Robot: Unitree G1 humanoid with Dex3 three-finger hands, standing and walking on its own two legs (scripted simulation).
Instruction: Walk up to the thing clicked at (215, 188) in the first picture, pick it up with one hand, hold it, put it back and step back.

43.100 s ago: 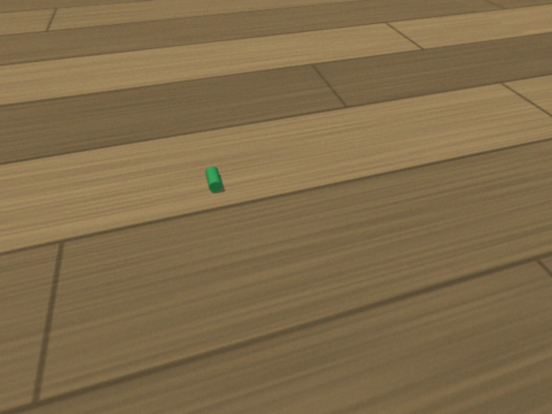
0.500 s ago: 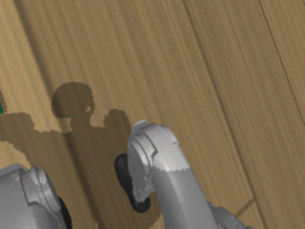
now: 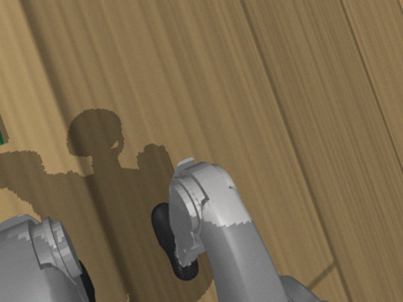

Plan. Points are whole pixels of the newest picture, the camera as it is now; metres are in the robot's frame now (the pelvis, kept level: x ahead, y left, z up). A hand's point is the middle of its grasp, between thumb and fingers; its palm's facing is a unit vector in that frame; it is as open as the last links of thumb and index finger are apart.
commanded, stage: withdraw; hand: left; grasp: from above
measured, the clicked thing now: out of the picture +0.48 +0.28 -0.27
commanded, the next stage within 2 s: home in 0.92 s
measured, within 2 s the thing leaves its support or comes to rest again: neither
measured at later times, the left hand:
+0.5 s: hand out of the picture +0.48 +0.31 -0.13, palm faces -0.28 -0.04 -0.96, open 13.9 cm
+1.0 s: hand out of the picture +0.42 +0.28 -0.11, palm faces -0.49 -0.06 -0.87, open 14.0 cm
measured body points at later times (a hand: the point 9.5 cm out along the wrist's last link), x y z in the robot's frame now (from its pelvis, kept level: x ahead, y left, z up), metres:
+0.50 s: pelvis +0.01 +0.00 +0.03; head +0.24 +0.08 +0.41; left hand +0.49 +0.31 -0.07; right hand +0.06 -0.26 -0.07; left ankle +0.06 +0.12 -0.27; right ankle +0.12 -0.11 -0.27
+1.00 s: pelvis -0.01 -0.01 +0.05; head +0.21 +0.07 +0.43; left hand +0.44 +0.29 -0.06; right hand +0.08 -0.30 -0.05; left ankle +0.06 +0.12 -0.27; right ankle +0.12 -0.11 -0.27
